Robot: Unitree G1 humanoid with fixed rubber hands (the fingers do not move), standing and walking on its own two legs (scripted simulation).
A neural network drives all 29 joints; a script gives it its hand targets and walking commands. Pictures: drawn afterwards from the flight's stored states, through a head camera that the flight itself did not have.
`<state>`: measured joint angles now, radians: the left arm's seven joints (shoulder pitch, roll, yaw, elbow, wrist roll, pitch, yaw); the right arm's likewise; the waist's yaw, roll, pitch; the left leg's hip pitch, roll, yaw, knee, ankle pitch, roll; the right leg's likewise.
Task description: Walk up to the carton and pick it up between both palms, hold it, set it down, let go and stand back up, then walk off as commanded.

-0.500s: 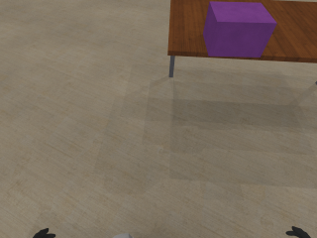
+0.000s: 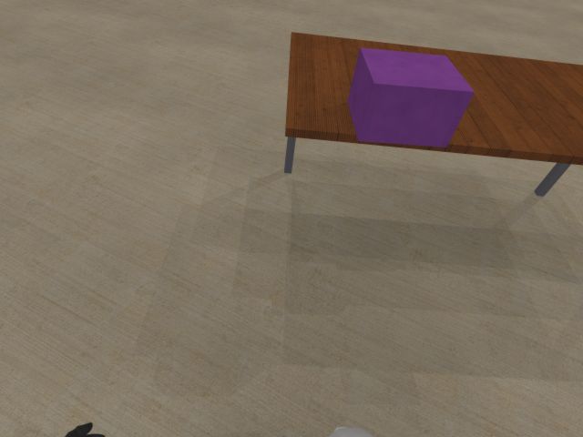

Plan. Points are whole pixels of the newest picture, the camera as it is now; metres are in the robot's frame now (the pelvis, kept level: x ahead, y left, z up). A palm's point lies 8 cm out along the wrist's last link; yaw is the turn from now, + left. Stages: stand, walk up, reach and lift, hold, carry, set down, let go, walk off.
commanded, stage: walk up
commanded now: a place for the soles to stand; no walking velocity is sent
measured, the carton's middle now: (403, 97) +0.97 -0.30 +0.02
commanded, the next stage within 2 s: none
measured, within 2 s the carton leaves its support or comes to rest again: neither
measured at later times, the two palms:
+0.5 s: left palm (121, 407) +0.19 +0.25 -0.11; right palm out of the picture +0.10 -0.40 -0.05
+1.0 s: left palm (157, 361) +0.26 +0.22 -0.11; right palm out of the picture +0.12 -0.43 -0.04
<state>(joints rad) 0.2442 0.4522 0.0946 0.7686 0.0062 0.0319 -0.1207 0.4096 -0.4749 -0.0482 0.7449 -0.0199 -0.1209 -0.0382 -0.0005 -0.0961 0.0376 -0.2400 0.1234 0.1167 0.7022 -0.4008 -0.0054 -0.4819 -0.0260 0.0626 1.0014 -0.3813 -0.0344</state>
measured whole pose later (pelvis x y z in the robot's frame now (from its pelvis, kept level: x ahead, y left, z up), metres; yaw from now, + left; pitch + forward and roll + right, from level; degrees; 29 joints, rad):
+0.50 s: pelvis +0.06 -0.06 +0.00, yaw -7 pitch +0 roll -3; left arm 0.26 0.45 0.10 0.77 0.01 -0.01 -0.10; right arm 0.31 -0.47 -0.05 0.75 -0.02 -0.08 -0.02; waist 0.00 -0.04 0.05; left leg -0.43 0.11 0.06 0.85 -0.46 0.01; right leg -0.36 0.09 0.04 0.66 -0.30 -0.03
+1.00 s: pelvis +0.13 -0.09 +0.00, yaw -7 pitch -2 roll +0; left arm 0.25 0.46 0.09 0.77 0.01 0.04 -0.10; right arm 0.46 -0.47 -0.05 0.76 -0.02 -0.12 -0.04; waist 0.00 -0.10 0.04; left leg -0.23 0.09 0.08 0.69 -0.42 -0.01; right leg -0.48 -0.02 0.06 0.97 -0.37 -0.03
